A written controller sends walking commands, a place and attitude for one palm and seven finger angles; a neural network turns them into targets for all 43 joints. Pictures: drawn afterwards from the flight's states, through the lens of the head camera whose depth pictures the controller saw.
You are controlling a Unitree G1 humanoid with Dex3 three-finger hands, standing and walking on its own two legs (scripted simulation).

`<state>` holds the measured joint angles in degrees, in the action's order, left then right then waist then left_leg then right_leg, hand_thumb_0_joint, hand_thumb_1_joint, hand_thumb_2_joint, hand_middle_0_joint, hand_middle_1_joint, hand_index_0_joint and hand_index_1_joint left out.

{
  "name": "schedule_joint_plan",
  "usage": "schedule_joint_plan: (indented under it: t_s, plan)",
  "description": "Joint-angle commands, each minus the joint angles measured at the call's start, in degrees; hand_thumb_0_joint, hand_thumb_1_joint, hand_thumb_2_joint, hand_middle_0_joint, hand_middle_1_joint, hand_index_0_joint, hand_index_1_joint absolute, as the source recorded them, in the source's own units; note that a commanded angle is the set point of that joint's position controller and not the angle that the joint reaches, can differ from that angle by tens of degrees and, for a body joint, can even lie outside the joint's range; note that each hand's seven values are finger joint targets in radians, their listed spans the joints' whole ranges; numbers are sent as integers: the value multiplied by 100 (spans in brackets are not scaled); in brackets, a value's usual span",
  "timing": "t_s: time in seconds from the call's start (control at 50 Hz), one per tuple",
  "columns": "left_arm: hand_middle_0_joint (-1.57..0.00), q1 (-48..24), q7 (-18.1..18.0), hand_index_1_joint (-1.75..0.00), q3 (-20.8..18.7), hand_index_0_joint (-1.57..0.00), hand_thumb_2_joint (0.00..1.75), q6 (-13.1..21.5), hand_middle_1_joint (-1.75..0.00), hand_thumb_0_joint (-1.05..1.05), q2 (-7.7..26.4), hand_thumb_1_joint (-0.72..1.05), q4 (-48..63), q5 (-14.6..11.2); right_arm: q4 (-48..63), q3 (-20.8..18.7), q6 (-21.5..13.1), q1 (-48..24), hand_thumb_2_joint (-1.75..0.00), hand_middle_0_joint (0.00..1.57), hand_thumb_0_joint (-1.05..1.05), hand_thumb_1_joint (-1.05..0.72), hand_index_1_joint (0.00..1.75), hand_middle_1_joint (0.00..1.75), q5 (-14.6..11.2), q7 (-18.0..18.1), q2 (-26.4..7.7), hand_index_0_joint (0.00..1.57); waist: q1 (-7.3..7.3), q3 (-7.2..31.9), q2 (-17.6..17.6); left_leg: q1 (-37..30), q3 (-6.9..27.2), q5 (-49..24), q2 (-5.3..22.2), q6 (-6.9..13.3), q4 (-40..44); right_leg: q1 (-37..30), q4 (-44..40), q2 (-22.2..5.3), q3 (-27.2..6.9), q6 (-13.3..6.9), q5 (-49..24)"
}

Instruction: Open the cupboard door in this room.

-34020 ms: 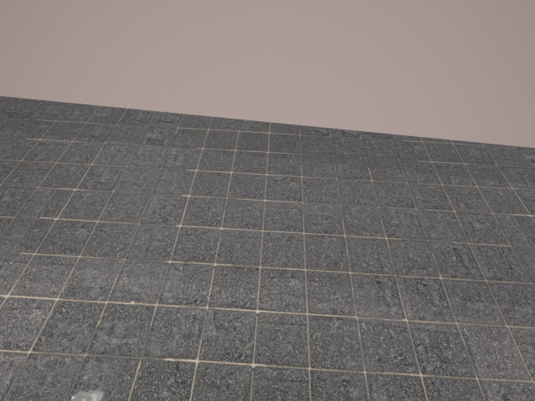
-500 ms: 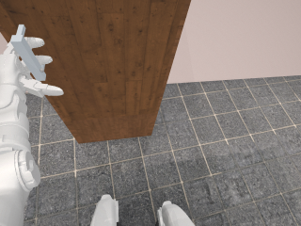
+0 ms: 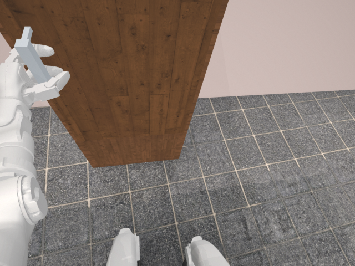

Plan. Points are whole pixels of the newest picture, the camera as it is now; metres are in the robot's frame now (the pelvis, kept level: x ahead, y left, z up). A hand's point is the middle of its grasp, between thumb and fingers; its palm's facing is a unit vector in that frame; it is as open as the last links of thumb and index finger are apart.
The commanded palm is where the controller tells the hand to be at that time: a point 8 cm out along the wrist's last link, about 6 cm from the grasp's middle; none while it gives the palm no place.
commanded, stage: close the thumb around the handle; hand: left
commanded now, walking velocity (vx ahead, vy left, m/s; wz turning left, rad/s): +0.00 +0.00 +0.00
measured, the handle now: (39, 62) +0.53 +0.28 +0.09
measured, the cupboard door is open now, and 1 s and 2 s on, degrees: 0 24 44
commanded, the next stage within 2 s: pull the door open along its arc in 0.22 s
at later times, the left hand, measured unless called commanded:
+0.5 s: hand (51, 83) +0.48 +0.24 +0.09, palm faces +0.09 -1.00 +0.00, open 5.4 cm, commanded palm +0.44 +0.28 +0.09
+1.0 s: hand (76, 139) +0.35 +0.18 +0.09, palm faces +0.36 -0.93 +0.03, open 5.5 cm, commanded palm +0.30 +0.20 +0.09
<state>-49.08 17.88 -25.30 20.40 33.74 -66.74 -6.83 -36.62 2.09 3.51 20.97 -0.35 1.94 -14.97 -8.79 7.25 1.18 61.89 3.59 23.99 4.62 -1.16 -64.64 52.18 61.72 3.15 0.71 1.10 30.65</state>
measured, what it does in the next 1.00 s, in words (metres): stands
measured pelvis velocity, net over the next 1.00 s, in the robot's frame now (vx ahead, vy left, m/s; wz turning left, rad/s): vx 0.02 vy -0.01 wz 0.03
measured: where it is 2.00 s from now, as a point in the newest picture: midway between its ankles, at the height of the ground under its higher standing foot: outside the picture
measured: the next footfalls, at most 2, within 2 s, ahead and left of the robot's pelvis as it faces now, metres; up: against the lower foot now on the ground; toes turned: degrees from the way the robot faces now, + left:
none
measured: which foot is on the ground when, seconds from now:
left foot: down 0.00-1.00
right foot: down 0.00-1.00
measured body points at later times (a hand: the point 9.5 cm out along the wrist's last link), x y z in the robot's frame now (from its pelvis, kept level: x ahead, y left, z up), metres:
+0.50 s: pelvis +0.01 +0.00 +0.01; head +0.12 +0.03 +0.44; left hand +0.47 +0.30 +0.09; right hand +0.03 -0.27 -0.10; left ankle +0.06 +0.13 -0.65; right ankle -0.01 -0.14 -0.65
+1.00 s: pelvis +0.02 -0.01 +0.02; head +0.06 +0.00 +0.47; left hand +0.33 +0.22 +0.09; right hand +0.18 -0.23 -0.07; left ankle +0.06 +0.13 -0.65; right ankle -0.01 -0.14 -0.65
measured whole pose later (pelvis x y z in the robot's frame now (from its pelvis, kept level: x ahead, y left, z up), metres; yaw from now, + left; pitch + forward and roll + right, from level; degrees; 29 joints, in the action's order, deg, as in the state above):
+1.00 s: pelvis +0.02 -0.01 +0.02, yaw +2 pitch +13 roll -2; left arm -5.8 -12.3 -7.7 18.0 5.2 -18.6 -6.3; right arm -31.0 0.6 1.9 13.9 1.2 -1.4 -12.1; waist -1.4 9.2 1.7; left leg 47.3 2.1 23.9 3.0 -1.5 -58.0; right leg 38.6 56.9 1.2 -0.3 0.8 31.4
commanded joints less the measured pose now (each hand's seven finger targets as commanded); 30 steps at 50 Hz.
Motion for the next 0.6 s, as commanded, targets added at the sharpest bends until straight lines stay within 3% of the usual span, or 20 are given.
schedule_joint_plan:
  t_s: [0.0, 0.06, 0.08, 0.12, 0.14, 0.18, 0.22, 0.28, 0.32, 0.44, 0.58]
  plan:
    - [-40, -2525, -85, -135, -110, -40, 90, 470, -135, 0, 1396, 90, 1544, -60, 290, -430, -137, 873, -90, 20, 0, -90, 30, 30, 49, 73, -1036, 20, 10, 2739, 1163, -3394, 30, -1762, -171, 237, 621, 170, -848, 113, 187, -231, -1680]
    - [-40, -2420, -119, -135, -59, -40, 90, 464, -135, 0, 1227, 90, 1462, -96, 273, -431, -135, 885, -90, 20, 0, -90, 30, 30, 54, 48, -1021, 20, -25, 2608, 1040, -3309, 21, -1745, -177, 250, 611, 171, -859, 129, 198, -224, -1694]
    - [-40, -2328, -145, -135, -243, -40, 90, 421, -135, 0, 1458, 90, 1361, -83, 278, -430, -119, 879, -90, 20, 0, -90, 30, 30, 44, 50, -1052, 20, 28, 2585, 827, -3128, -7, -1672, -177, 258, 621, 22, -872, 126, 188, -197, -1726]
    - [-40, -2330, -124, -135, -72, -40, 90, 405, -135, 0, 1284, 90, 1496, -62, 313, -435, -116, 852, -90, 20, 0, -90, 30, 30, 33, 42, -1021, 20, 10, 2622, 1017, -3176, -58, -1707, -203, 266, 619, -3, -895, 124, 161, -199, -1813]
    - [-40, -2297, -127, -135, -123, -40, 90, 386, -135, 0, 1354, 90, 1451, -59, 290, -436, -103, 873, -90, 20, 0, -90, 30, 30, 31, 43, -1039, 20, -11, 2512, 823, -3123, -33, -1654, -188, 266, 644, -9, -911, 131, 188, -196, -1776]
    - [-40, -2241, -115, -135, -204, -40, 90, 439, -135, 0, 1425, 90, 1554, -68, 307, -437, -101, 868, -90, 20, 0, -90, 30, 30, 33, 39, -1031, 20, 62, 2703, 992, -3216, -58, -1805, -203, 259, 627, -93, -882, 129, 163, -205, -1900]
    - [-40, -2271, -101, -135, -172, -40, 90, 438, -135, 0, 1392, 90, 1526, -92, 293, -436, -89, 863, -90, 20, 0, -90, 30, 30, 29, 48, -1031, 20, 10, 2534, 882, -3175, -41, -1761, -190, 260, 650, -60, -899, 135, 176, -202, -1872]
    - [-40, -2143, -82, -135, -245, -40, 90, 471, -135, 0, 1464, 90, 1520, -108, 315, -429, -88, 842, -90, 20, 0, -90, 30, 30, 23, 42, -1029, 20, 74, 2563, 943, -3130, -68, -1791, -203, 257, 648, -140, -879, 135, 158, -207, -1942]
    - [-40, -2290, -79, -135, -220, -40, 90, 489, -135, 0, 1440, 90, 1613, -127, 297, -435, -86, 851, -90, 20, 0, -90, 30, 30, 27, 40, -1024, 20, 19, 2565, 923, -3163, -69, -1862, -199, 266, 627, -159, -889, 137, 153, -197, -2038]
    - [-40, -1271, -1, -135, -243, -40, 90, 490, -135, 0, 1208, 90, 1969, -277, 496, -472, -43, 724, -90, 20, 0, -90, 30, 30, 1, -8, -1001, 20, 286, 2712, 861, -3229, -163, -1983, -243, 255, 735, -520, -895, 148, 176, -214, -2242]
    - [-40, 393, -23, -135, -55, -40, 90, 328, -135, 0, 531, 90, 2962, -596, 850, -522, -22, 419, -90, 20, 0, -90, 30, 30, -101, -80, -915, 20, 497, 2501, 575, -3279, -302, -2080, -316, 267, 953, -998, -1030, 162, 198, -197, -2617]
